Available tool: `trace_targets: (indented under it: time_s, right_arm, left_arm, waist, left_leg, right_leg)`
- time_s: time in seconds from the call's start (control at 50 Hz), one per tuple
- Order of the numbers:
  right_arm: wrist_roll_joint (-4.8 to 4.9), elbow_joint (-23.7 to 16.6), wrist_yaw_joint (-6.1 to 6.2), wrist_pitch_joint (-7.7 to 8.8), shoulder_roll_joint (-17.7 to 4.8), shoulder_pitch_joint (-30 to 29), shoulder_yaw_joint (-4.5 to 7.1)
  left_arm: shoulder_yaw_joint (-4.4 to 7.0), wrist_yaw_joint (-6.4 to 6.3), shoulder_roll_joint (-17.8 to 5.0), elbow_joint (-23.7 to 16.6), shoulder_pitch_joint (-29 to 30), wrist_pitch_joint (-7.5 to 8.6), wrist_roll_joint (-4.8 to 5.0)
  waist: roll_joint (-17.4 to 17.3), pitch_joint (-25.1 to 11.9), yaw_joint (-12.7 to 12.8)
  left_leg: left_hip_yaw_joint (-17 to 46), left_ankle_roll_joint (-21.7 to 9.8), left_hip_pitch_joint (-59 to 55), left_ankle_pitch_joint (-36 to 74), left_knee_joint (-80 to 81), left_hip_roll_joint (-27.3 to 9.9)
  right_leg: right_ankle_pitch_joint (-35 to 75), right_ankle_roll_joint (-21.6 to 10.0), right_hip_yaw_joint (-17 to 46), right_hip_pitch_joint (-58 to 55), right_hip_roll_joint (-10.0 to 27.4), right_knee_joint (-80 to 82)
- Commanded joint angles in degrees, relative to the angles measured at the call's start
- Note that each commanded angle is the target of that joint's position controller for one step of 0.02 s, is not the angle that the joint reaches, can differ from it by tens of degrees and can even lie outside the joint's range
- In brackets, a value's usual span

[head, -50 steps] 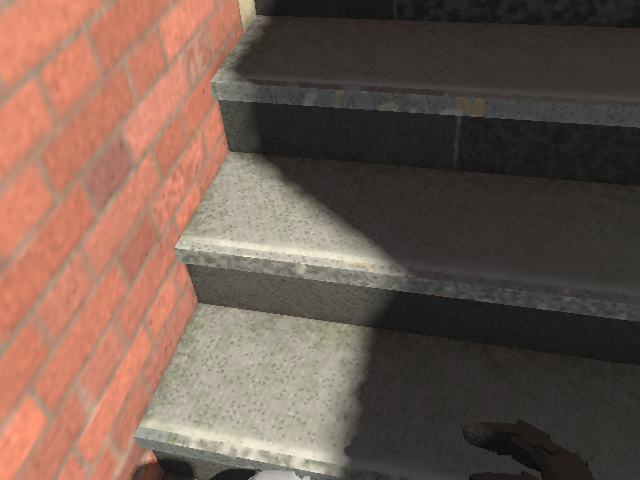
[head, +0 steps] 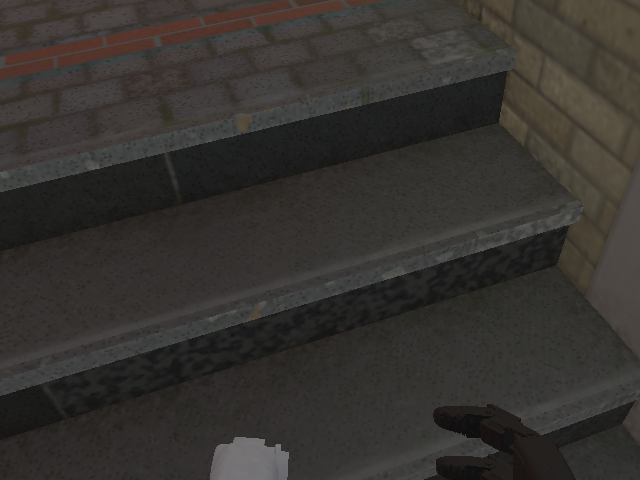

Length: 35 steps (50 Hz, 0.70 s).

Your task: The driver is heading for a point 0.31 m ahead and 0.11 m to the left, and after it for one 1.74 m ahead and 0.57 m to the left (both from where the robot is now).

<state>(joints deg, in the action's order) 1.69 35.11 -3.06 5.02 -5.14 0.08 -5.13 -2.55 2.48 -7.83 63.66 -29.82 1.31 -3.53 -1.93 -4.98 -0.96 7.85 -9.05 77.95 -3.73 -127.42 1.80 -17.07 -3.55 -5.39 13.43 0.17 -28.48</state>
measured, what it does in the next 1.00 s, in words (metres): climbs, turning left: left foot 0.17 m higher, then right foot 0.17 m higher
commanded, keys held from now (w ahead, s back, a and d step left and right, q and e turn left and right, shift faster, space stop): w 0.08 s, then w+q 0.08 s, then q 0.84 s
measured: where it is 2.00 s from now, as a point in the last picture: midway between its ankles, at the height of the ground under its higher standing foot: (367, 444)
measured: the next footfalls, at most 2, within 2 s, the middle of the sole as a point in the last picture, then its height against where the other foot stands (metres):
left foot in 0.18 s outside the picture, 0.17 m higher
right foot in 0.74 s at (422, 411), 0.17 m higher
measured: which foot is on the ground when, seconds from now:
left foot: up 0.00-0.16, down 0.18-0.76, up 0.78-1.00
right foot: down 0.00-0.20, up 0.22-0.72, down 0.74-1.00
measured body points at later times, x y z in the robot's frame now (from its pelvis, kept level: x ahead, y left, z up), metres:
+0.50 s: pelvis +0.24 +0.01 +0.17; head +0.25 +0.04 +0.62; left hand +0.47 +0.20 +0.10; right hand +0.20 -0.21 +0.03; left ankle +0.20 +0.07 -0.57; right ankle +0.33 -0.14 -0.33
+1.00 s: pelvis +0.40 -0.05 +0.29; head +0.42 -0.07 +0.74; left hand +0.40 +0.24 +0.20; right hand +0.69 -0.20 +0.21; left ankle +0.32 +0.07 -0.22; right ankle +0.51 -0.13 -0.40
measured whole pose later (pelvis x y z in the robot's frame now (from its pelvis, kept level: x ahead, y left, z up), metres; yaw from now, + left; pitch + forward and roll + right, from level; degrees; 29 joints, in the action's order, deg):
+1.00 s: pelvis +0.40 -0.05 +0.29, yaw +26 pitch +1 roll +1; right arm 0.8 35.6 3.2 -2.6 -15.8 6.4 3.2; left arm 3.0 -5.0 -11.0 40.1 -12.8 0.7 -2.1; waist -2.4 -0.4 0.9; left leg 4.8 1.1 47.5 -4.0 -102.3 4.0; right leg -22.1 -1.0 -9.2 31.0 8.1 -52.9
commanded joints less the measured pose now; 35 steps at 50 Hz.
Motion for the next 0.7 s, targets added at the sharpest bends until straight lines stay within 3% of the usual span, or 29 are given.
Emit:
trace_targets:
  time_s: [0.02, 0.04, 0.06, 0.08, 0.1, 0.12, 0.14, 0.16, 0.18, 0.2, 0.22, 0.24, 0.26, 0.28, 0.3, 0.32, 0.34, 0.36, 0.4, 0.42, 0.44, 0.48, 0.52, 0.56, 0.6, 0.64, 0.66, 0.68, 0.7]
  right_arm:
    - [-1.39, -6.3, 1.31, -1.07, 1.1, -5.7, -3.57]
    - [-2.32, -6.9, 1.80, -1.45, 1.7, -9.2, -3.77]
    - [-2.85, -6.0, 1.90, -1.58, 1.9, -6.7, -3.41]
    - [-2.64, -5.0, 1.84, -1.40, -0.6, -5.5, -2.85]
    - [-2.39, -5.2, 1.57, -0.77, -3.1, -7.5, -1.94]
    - [-2.68, -4.7, 1.22, -0.45, -2.4, -9.5, -1.70]
    - [-2.37, -2.0, 1.29, -1.26, -3.8, -6.1, -0.59]
    - [-1.68, -0.2, 0.88, -1.35, -5.9, 3.6, 0.47]
    - [-2.36, 2.6, 0.13, -1.58, -8.7, 10.2, 1.88]
    - [-4.49, 6.9, -0.26, -2.49, -13.9, 18.1, 4.00]
    - [-5.79, 10.2, 1.28, -5.23, -18.7, 22.9, 6.06]
    - [-8.36, 12.6, 3.38, -5.67, -14.2, 23.5, 5.13]
    - [-6.79, 13.9, 3.51, -4.88, -8.0, 20.9, 3.68]
    - [-5.04, 15.0, 2.84, -4.08, -4.1, 18.4, 2.82]
    - [-4.37, 16.5, 2.13, -3.43, -2.7, 16.4, 2.63]
    - [-3.83, 17.7, 1.70, -3.49, -0.7, 14.5, 2.24]
    - [-4.11, 17.6, 1.47, -3.85, 0.5, 13.7, 1.88]
    - [-3.97, 17.6, 1.31, -4.09, -0.5, 13.7, 2.12]
    - [-4.38, 15.6, 0.88, -3.98, -4.1, 13.4, 3.02]
    - [-4.01, 15.8, 1.39, -4.11, -4.6, 15.3, 3.16]
    - [-4.39, 16.1, 2.11, -4.16, -5.7, 18.5, 3.56]
    - [-4.79, 15.7, 4.29, -4.90, -8.7, 23.4, 4.63]
    - [-5.20, 15.1, 5.77, -5.85, -10.1, 28.6, 5.70]
    - [-3.93, 14.8, 6.44, -6.46, -10.5, 31.6, 6.43]
    - [-1.85, 14.7, 6.92, -7.36, -8.9, 33.3, 6.82]
    - [-1.72, 12.7, 7.94, -7.53, -9.9, 30.8, 7.25]
    - [-1.22, 11.8, 8.78, -7.87, -10.7, 29.7, 7.74]
    - [0.84, 11.0, 9.84, -9.79, -13.8, 27.6, 9.27]
    - [1.01, 10.6, 9.96, -10.17, -13.0, 27.5, 9.23]
  left_arm:
    - [-1.22, -0.95, -3.2, -4.7, 8.7, 2.08, 1.99]
    - [-0.87, -1.60, -4.2, -2.3, 4.1, 1.84, 2.43]
    - [-0.30, -2.23, -6.3, -1.3, 3.3, 2.04, 1.85]
    - [-0.14, -2.48, -6.4, -0.8, 4.7, 1.77, 3.53]
    - [0.22, -2.81, -8.2, -0.6, 3.7, 1.64, 4.17]
    - [1.34, -3.30, -11.6, 0.3, -0.4, 1.01, 3.78]
    - [2.18, -4.36, -14.3, 0.5, -2.1, 0.19, 2.69]
    - [3.41, -4.68, -17.8, -1.3, 1.2, -0.07, 2.72]
    - [3.63, -4.56, -17.1, -3.0, 5.4, 0.04, 3.07]
    - [4.09, -4.16, -16.1, -7.1, 8.4, 1.68, 0.72]
    - [2.85, -1.33, -7.5, -8.8, 9.2, 3.89, 0.56]
    - [2.88, 1.97, -4.6, -9.4, 12.8, 5.77, 0.94]
    - [2.46, 3.86, -2.1, -13.9, 16.9, 6.34, 2.93]
    - [1.69, 4.19, -1.8, -18.0, 23.8, 6.28, 2.40]
    - [0.93, 3.43, -0.9, -19.7, 23.0, 6.10, 1.49]
    - [0.27, 2.69, 0.2, -20.2, 18.5, 5.57, 1.69]
    - [-0.53, 2.15, 1.0, -20.9, 16.3, 5.38, 2.45]
    - [-1.22, 1.18, 1.5, -22.0, 16.2, 5.42, 2.90]
    - [-1.27, -1.24, -0.9, -24.2, 18.4, 4.35, 2.80]
    - [-1.98, -2.10, -0.2, -26.7, 23.8, 3.97, 1.39]
    - [-2.00, -2.73, -0.2, -27.3, 26.5, 3.55, 0.76]
    - [-2.02, -3.44, -0.2, -28.9, 29.8, 3.67, 0.59]
    - [-1.95, -3.13, -0.1, -30.0, 32.0, 3.99, 1.89]
    - [-2.01, -3.01, -0.2, -32.6, 37.0, 4.14, 2.97]
    - [-2.33, -3.80, 1.5, -36.9, 43.2, 4.47, 3.21]
    - [-2.84, -3.55, 2.0, -41.3, 46.6, 4.23, 2.24]
    - [-2.60, -3.21, 1.3, -41.9, 46.0, 4.21, 2.32]
    - [-3.79, -2.68, 3.4, -44.6, 48.4, 3.70, 1.75]
    - [-2.89, -2.93, 2.0, -45.3, 46.3, 3.49, 2.97]
  waist:
    - [5.3, 7.1, -3.3]
    - [2.5, 4.4, -1.3]
    - [5.6, 1.0, -2.1]
    - [6.2, 0.6, -3.0]
    - [8.2, -1.9, -3.0]
    - [12.0, -5.9, -1.9]
    - [16.4, -7.8, -3.4]
    - [21.0, -8.7, -7.4]
    - [18.8, -11.0, -10.0]
    - [7.1, -14.3, -11.0]
    - [-17.9, -16.5, -9.6]
    - [-16.8, -16.1, -7.9]
    - [-6.3, -5.4, -3.9]
    - [3.0, 3.3, -2.0]
    - [7.2, 5.9, 1.3]
    - [8.1, 6.5, 4.6]
    - [7.0, 7.3, 6.0]
    - [5.3, 7.6, 6.2]
    - [4.0, 5.5, 5.8]
    - [2.8, 4.7, 4.7]
    - [-0.1, 1.7, 3.0]
    - [-5.2, -2.9, 0.7]
    - [-5.6, -5.5, -2.3]
    - [-3.5, -1.1, -4.5]
    - [-6.3, 2.6, -4.8]
    - [-5.2, 4.2, -3.4]
    - [-5.9, 3.8, -2.8]
    - [-8.4, 3.1, -1.8]
    - [-10.1, 1.7, 0.6]
  left_leg:
    - [-11.9, 4.7, -12.2, 2.6, 15.3, -1.0]
    - [-15.9, 5.4, -13.2, 1.3, 16.3, -2.4]
    - [-16.8, 5.6, -14.7, -0.6, 16.6, -4.8]
    - [-19.0, 4.6, -21.2, -2.7, 27.6, -4.8]
    - [-22.5, 2.9, -32.6, -5.9, 40.3, -2.3]
    - [-24.1, 1.8, -36.5, -14.4, 43.8, 0.6]
    - [-24.1, 0.7, -36.1, -23.1, 44.8, 3.4]
    - [-17.9, -0.2, -37.9, -32.5, 58.0, 3.5]
    - [-11.8, -2.1, -43.2, -28.6, 69.7, 2.3]
    - [4.8, -4.7, -58.6, -15.4, 76.2, -1.7]
    - [34.2, -14.8, -75.8, -0.2, 101.5, -13.2]
    - [50.7, -16.9, -74.7, 3.0, 112.6, -18.8]
    - [42.9, -12.4, -66.7, -6.1, 109.1, -17.6]
    - [32.0, -9.2, -58.8, -8.8, 104.5, -14.8]
    - [22.8, -5.0, -55.5, -5.1, 102.7, -11.7]
    - [16.1, -2.1, -53.5, -3.2, 101.9, -8.8]
    - [11.0, -0.1, -52.6, 1.0, 102.6, -7.5]
    - [7.1, 0.9, -53.2, 6.4, 103.1, -6.7]
    - [1.8, 2.2, -50.8, 14.1, 103.8, -4.9]
    - [-0.2, 2.7, -49.2, 20.0, 103.4, -3.3]
    - [0.6, 1.7, -50.9, 25.1, 102.8, -3.3]
    - [5.3, 0.0, -59.4, 33.5, 100.4, -5.4]
    - [13.8, -1.4, -74.3, 30.1, 99.0, -10.2]
    - [19.8, -3.0, -83.1, 21.4, 101.0, -13.3]
    - [21.2, -3.4, -82.9, 14.0, 103.3, -12.9]
    - [21.9, -3.6, -81.1, 10.3, 106.9, -13.1]
    - [22.1, -3.5, -82.1, 9.6, 108.8, -14.0]
    - [19.4, -3.1, -74.0, 12.3, 116.1, -14.8]
    - [15.1, -1.0, -64.9, 23.7, 117.5, -11.3]
  right_leg:
    - [10.0, -4.5, 4.5, 24.6, 8.7, 24.7]
    - [11.3, -5.1, 6.0, 18.4, 8.5, 26.6]
    - [19.6, -6.4, 7.7, 9.5, 10.7, 27.5]
    - [38.8, -4.8, 2.0, 4.8, 8.9, 26.3]
    - [63.9, -4.3, -2.1, 3.2, 8.4, 23.9]
    - [86.6, -5.8, -1.3, -4.7, 11.4, 19.8]
    - [113.4, -6.4, -2.0, -13.3, 13.1, 12.3]
    - [118.7, -8.6, 1.7, -23.0, 17.5, 4.6]
    - [119.3, -8.8, 1.1, -26.9, 17.3, -4.9]
    - [107.7, -9.3, 2.0, -13.6, 15.7, -18.1]
    - [39.2, -4.2, 3.7, 12.2, 0.4, -44.0]
    - [9.0, 0.4, 14.8, 24.5, -7.3, -76.8]
    - [6.4, 0.1, 18.4, 34.5, -5.2, -85.8]
    - [6.2, -0.8, 16.0, 40.3, -3.5, -89.3]
    - [8.4, -2.1, 14.9, 42.4, -2.3, -91.0]
    - [8.3, -2.5, 14.2, 43.4, -1.7, -91.3]
    - [7.9, -2.3, 13.2, 44.8, -1.2, -91.1]
    - [8.5, -1.5, 11.2, 46.6, -0.7, -89.2]
    - [12.0, -0.4, 6.9, 45.2, 1.0, -79.7]
    - [14.6, 1.0, 3.9, 43.7, 1.5, -72.4]
    - [17.3, 2.3, 1.1, 42.3, 1.0, -71.5]
    - [17.9, 4.9, 0.7, 47.3, 0.8, -75.4]
    - [12.5, 6.1, 4.4, 59.8, 0.6, -85.7]
    - [4.0, 7.8, 7.1, 70.4, 1.4, -87.4]
    - [-2.0, 9.0, 7.8, 73.6, 2.9, -81.5]
    - [-3.8, 9.7, 7.7, 72.3, 4.4, -73.9]
    - [-4.3, 9.3, 8.1, 70.8, 5.5, -70.6]
    - [-19.6, 6.3, 5.4, 56.7, 5.4, -53.8]
    - [-21.3, 3.9, 1.1, 35.9, 2.0, -40.8]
